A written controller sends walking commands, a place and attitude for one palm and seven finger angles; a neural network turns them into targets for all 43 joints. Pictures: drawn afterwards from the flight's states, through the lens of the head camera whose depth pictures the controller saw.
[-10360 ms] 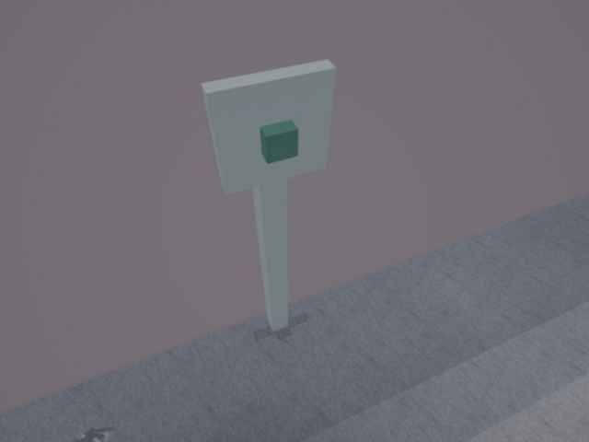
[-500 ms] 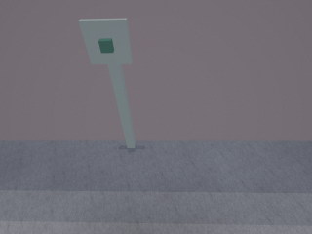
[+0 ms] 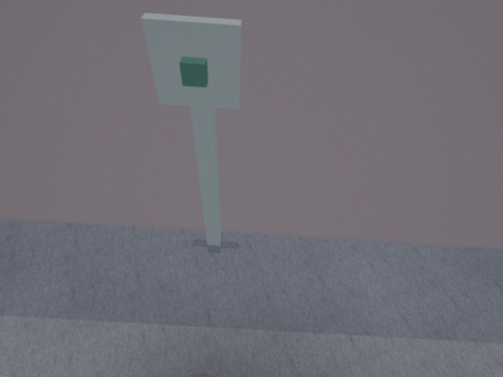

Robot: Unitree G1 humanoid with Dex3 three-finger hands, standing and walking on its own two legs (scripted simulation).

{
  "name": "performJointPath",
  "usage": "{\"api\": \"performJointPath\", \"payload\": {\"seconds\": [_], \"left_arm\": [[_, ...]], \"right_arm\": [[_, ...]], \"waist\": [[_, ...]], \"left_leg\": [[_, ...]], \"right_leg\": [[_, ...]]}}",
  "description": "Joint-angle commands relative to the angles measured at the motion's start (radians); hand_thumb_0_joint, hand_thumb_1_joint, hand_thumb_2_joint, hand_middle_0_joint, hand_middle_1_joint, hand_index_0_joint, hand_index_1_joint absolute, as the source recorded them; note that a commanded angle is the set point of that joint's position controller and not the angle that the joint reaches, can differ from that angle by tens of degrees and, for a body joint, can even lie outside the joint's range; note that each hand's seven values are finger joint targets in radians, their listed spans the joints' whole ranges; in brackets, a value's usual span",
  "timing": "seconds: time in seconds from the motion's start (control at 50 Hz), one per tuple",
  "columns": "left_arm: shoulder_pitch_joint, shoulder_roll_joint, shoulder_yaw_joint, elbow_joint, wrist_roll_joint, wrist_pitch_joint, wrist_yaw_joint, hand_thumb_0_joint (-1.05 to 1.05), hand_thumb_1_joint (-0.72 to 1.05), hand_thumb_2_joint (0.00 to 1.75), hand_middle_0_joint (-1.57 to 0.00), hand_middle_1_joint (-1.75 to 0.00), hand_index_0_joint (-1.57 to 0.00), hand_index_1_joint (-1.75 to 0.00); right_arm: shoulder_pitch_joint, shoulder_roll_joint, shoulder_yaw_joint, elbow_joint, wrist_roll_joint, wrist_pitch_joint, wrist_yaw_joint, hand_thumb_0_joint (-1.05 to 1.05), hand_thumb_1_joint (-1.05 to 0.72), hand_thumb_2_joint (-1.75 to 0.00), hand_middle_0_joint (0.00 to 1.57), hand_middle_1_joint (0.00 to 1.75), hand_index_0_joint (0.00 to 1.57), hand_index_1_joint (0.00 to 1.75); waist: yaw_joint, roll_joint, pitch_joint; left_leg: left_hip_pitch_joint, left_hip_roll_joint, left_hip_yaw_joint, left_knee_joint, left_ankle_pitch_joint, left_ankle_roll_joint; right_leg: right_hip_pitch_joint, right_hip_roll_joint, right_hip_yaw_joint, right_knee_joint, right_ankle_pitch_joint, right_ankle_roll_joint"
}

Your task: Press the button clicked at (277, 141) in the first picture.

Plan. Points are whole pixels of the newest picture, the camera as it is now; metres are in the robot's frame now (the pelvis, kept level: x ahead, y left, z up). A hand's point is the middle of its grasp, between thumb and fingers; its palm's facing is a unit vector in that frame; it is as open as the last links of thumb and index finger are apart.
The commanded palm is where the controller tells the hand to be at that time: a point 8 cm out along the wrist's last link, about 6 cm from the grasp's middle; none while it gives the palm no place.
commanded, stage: take the last steps up to it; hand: left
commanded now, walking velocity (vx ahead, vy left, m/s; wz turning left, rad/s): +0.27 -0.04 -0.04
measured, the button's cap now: (194, 71) +0.70 +0.21 +0.11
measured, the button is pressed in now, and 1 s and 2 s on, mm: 0 0 0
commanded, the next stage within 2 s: come to a stop and stand still in 0.32 s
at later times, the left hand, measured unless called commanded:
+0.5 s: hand (197, 304) +0.27 +0.13 -0.16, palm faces -0.05 -0.98 -0.19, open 7.4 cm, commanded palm none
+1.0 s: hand (142, 344) +0.19 +0.22 -0.17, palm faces +0.07 -0.98 -0.20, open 7.4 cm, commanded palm none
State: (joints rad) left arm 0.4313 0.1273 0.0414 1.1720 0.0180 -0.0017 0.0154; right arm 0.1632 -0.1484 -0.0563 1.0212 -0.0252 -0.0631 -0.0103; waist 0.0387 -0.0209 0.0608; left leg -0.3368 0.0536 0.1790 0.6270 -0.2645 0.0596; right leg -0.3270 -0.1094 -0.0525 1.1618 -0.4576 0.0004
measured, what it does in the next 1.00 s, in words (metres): walks ahead: right foot, then left foot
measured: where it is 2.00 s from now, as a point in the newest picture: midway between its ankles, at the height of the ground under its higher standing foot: outside the picture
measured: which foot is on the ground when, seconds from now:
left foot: down 0.00-0.46, up 0.48-0.82, down 0.84-1.00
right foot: up 0.00-0.42, down 0.44-0.84, up 0.86-1.00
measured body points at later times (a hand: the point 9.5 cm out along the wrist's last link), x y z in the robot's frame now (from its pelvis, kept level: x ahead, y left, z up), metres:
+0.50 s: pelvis +0.16 -0.03 +0.00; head +0.19 -0.05 +0.45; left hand +0.28 +0.18 -0.14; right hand +0.06 -0.22 -0.16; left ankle +0.06 +0.08 -0.70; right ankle +0.22 -0.13 -0.73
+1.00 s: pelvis +0.16 +0.03 +0.01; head +0.18 +0.05 +0.46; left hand +0.19 +0.27 -0.15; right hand +0.25 -0.20 -0.12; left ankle +0.19 +0.12 -0.72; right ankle +0.15 -0.11 -0.68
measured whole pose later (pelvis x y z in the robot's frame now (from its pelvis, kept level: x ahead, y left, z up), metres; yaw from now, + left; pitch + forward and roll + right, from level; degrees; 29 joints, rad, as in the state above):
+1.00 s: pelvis +0.16 +0.03 +0.01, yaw -1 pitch -1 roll -1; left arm 0.23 0.21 0.06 1.04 0.02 0.06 0.03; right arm 0.16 -0.14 -0.03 1.01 -0.03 0.01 -0.03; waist 0.04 -0.05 0.04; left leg -0.24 -0.01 0.08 0.50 -0.24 0.05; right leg -0.39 -0.04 -0.01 0.90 -0.42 0.02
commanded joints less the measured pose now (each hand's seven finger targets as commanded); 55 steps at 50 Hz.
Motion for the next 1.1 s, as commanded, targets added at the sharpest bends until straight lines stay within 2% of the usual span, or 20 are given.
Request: {"api": "performJointPath", "payload": {"seconds": [0.0,0.16,0.32,0.38,0.4,0.42,0.44,0.46,0.52,0.58,0.68,0.74,0.78,0.8,0.82,0.84,0.88,0.92,1.02,1.08], "left_arm": [[-0.008,0.019,0.015,-0.089,0.017,-0.015,-0.018,0.00,0.90,0.90,-0.20,-0.30,-0.20,-0.30],[-0.166,0.069,0.025,-0.175,0.012,0.007,-0.026,0.00,0.90,0.90,-0.20,-0.30,-0.20,-0.30],[-0.339,0.067,0.012,-0.230,0.004,-0.009,-0.022,0.00,0.90,0.90,-0.20,-0.30,-0.20,-0.30],[-0.197,0.082,0.016,-0.181,0.006,-0.029,-0.021,0.00,0.90,0.90,-0.20,-0.30,-0.20,-0.30],[-0.090,0.122,0.023,-0.139,0.007,-0.044,-0.017,0.00,0.90,0.90,-0.20,-0.30,-0.20,-0.30],[0.014,0.203,0.039,-0.106,0.010,-0.060,-0.001,0.00,0.90,0.90,-0.20,-0.30,-0.20,-0.30],[0.055,0.246,0.036,-0.093,-0.007,-0.060,0.003,0.00,0.90,0.90,-0.20,-0.30,-0.20,-0.30],[-0.017,0.235,0.031,-0.106,-0.010,-0.062,0.010,0.00,0.90,0.90,-0.20,-0.30,-0.20,-0.30],[-0.214,0.182,0.018,-0.155,0.000,-0.033,0.033,0.00,0.90,0.90,-0.20,-0.30,-0.20,-0.30],[-0.218,0.182,0.034,-0.173,0.008,-0.012,0.037,0.00,0.90,0.90,-0.20,-0.30,-0.20,-0.30],[-0.241,0.215,0.050,-0.199,0.015,0.007,0.034,0.00,0.90,0.90,-0.20,-0.30,-0.20,-0.30],[-0.255,0.220,0.053,-0.211,0.018,0.013,0.029,0.00,0.90,0.90,-0.20,-0.30,-0.20,-0.30],[-0.266,0.212,0.052,-0.215,0.008,0.022,0.025,0.00,0.90,0.90,-0.20,-0.30,-0.20,-0.30],[-0.248,0.181,0.042,-0.221,0.000,0.030,0.021,0.00,0.90,0.90,-0.20,-0.30,-0.20,-0.30],[-0.213,0.120,0.032,-0.227,-0.006,0.037,0.016,0.00,0.90,0.90,-0.20,-0.30,-0.20,-0.30],[-0.219,0.119,0.028,-0.235,-0.005,0.046,0.020,0.00,0.90,0.90,-0.20,-0.30,-0.20,-0.30],[-0.208,0.135,0.033,-0.198,0.007,0.057,0.018,0.00,0.90,0.90,-0.20,-0.30,-0.20,-0.30],[-0.143,0.128,0.025,-0.161,0.009,0.048,0.010,0.00,0.90,0.90,-0.20,-0.30,-0.20,-0.30],[-0.159,0.103,-0.005,-0.148,0.005,0.029,0.012,0.00,0.90,0.90,-0.20,-0.30,-0.20,-0.30],[-0.103,0.094,-0.016,-0.115,-0.001,0.018,0.018,0.00,0.90,0.90,-0.20,-0.30,-0.20,-0.30]], "right_arm": [[0.157,-0.089,-0.004,0.021,0.001,-0.014,-0.016,0.00,-0.90,-0.90,0.20,0.30,0.20,0.30],[0.213,-0.105,-0.005,0.031,0.008,-0.023,-0.018,0.00,-0.90,-0.90,0.20,0.30,0.20,0.30],[0.307,-0.111,-0.008,0.087,-0.008,-0.002,-0.021,0.00,-0.90,-0.90,0.20,0.30,0.20,0.30],[0.294,-0.111,-0.005,0.098,-0.003,0.005,-0.022,0.00,-0.90,-0.90,0.20,0.30,0.20,0.30],[0.292,-0.099,-0.002,0.102,0.007,0.001,-0.018,0.00,-0.90,-0.90,0.20,0.30,0.20,0.30],[0.312,-0.049,0.007,0.088,0.016,-0.002,-0.013,0.00,-0.90,-0.90,0.20,0.30,0.20,0.30],[0.312,-0.042,0.012,0.075,0.023,0.008,-0.020,0.00,-0.90,-0.90,0.20,0.30,0.20,0.30],[0.288,-0.032,0.017,0.080,0.026,0.027,-0.027,0.00,-0.90,-0.90,0.20,0.30,0.20,0.30],[0.259,-0.014,0.013,0.099,0.030,0.064,-0.032,0.00,-0.90,-0.90,0.20,0.30,0.20,0.30],[0.237,-0.012,0.000,0.079,0.017,0.102,-0.022,0.00,-0.90,-0.90,0.20,0.30,0.20,0.30],[0.170,-0.050,-0.013,0.016,0.013,0.108,-0.011,0.00,-0.90,-0.90,0.20,0.30,0.20,0.30],[0.168,-0.054,-0.011,-0.005,0.016,0.093,-0.010,0.00,-0.90,-0.90,0.20,0.30,0.20,0.30],[0.214,-0.060,-0.009,0.008,0.014,0.080,-0.009,0.00,-0.90,-0.90,0.20,0.30,0.20,0.30],[0.214,-0.099,-0.012,0.002,0.012,0.070,-0.008,0.00,-0.90,-0.90,0.20,0.30,0.20,0.30],[0.171,-0.168,-0.023,-0.027,0.004,0.062,-0.008,0.00,-0.90,-0.90,0.20,0.30,0.20,0.30],[0.104,-0.209,-0.026,-0.060,-0.001,0.067,-0.013,0.00,-0.90,-0.90,0.20,0.30,0.20,0.30],[0.001,-0.172,-0.011,-0.072,-0.006,0.066,-0.029,0.00,-0.90,-0.90,0.20,0.30,0.20,0.30],[-0.025,-0.148,0.001,-0.069,0.003,0.058,-0.030,0.00,-0.90,-0.90,0.20,0.30,0.20,0.30],[0.059,-0.141,-0.004,-0.017,0.011,0.050,-0.032,0.00,-0.90,-0.90,0.20,0.30,0.20,0.30],[0.081,-0.144,-0.003,0.014,0.016,0.047,-0.029,0.00,-0.90,-0.90,0.20,0.30,0.20,0.30]], "waist": [[-0.034,0.125,0.036],[-0.027,0.075,0.062],[-0.086,0.088,0.074],[-0.023,0.085,-0.018],[0.021,0.042,-0.092],[0.043,-0.132,-0.181],[0.029,-0.147,-0.200],[0.016,-0.148,-0.225],[-0.043,-0.019,-0.107],[-0.035,-0.079,-0.081],[-0.031,-0.163,-0.092],[-0.046,-0.170,-0.107],[-0.073,-0.131,-0.115],[-0.071,-0.007,-0.106],[-0.052,0.259,-0.074],[-0.052,0.321,-0.022],[-0.019,0.239,0.028],[0.001,0.152,-0.005],[-0.047,0.135,-0.064],[-0.036,0.116,-0.095]], "left_leg": [[0.023,0.255,-0.276,-0.469,-0.062,0.067],[0.183,0.244,-0.201,-0.491,0.175,0.102],[0.259,0.261,-0.157,-0.353,0.461,0.089],[0.251,0.202,-0.103,-0.162,0.508,0.041],[0.187,0.160,-0.072,-0.021,0.472,0.004],[-0.029,0.060,-0.008,0.201,0.193,-0.048],[-0.079,-0.022,-0.036,0.378,-0.336,-0.081],[-0.046,0.017,-0.148,0.416,-0.362,-0.085],[0.001,0.032,-0.175,0.350,-0.272,-0.093],[-0.003,0.001,-0.150,0.328,-0.227,-0.103],[-0.031,-0.011,-0.156,0.294,-0.196,-0.111],[0.040,-0.019,-0.132,0.119,-0.138,-0.106],[0.188,-0.027,-0.110,-0.123,0.040,-0.100],[0.242,0.027,-0.175,-0.224,0.072,-0.085],[0.174,0.213,-0.399,-0.342,0.148,-0.027],[0.031,0.300,-0.491,-0.424,0.129,0.057],[-0.057,0.239,-0.418,-0.430,0.054,0.071],[0.017,0.190,-0.334,-0.402,0.091,0.068],[0.224,0.194,-0.326,-0.366,0.286,0.102],[0.246,0.172,-0.316,-0.320,0.343,0.079]], "right_leg": [[-0.187,-0.042,0.016,0.040,0.153,0.007],[-0.312,-0.044,0.027,-0.171,0.307,0.045],[-0.169,0.010,-0.041,-0.486,0.223,0.013],[0.075,0.071,-0.099,-0.660,0.301,-0.005],[0.253,0.035,-0.054,-0.705,0.420,-0.022],[0.482,-0.179,0.180,-0.696,0.795,-0.091],[0.473,-0.334,0.296,-0.736,1.173,-0.207],[0.377,-0.330,0.297,-0.751,1.216,-0.235],[0.150,-0.263,0.159,-0.769,1.027,-0.207],[0.071,-0.239,0.124,-0.804,0.831,-0.185],[0.080,-0.227,0.124,-0.803,0.714,-0.183],[0.069,-0.196,0.119,-0.777,0.588,-0.160],[0.000,-0.151,0.096,-0.709,0.429,-0.099],[-0.065,-0.087,0.060,-0.618,0.286,-0.055],[-0.124,0.026,-0.009,-0.499,0.049,0.008],[-0.097,0.068,0.005,-0.354,-0.087,0.028],[-0.058,0.062,0.092,-0.197,-0.023,0.016],[-0.070,0.059,0.081,-0.176,0.035,0.020],[-0.037,0.037,0.039,-0.429,0.002,0.040],[0.072,0.042,0.025,-0.659,0.108,0.037]]}}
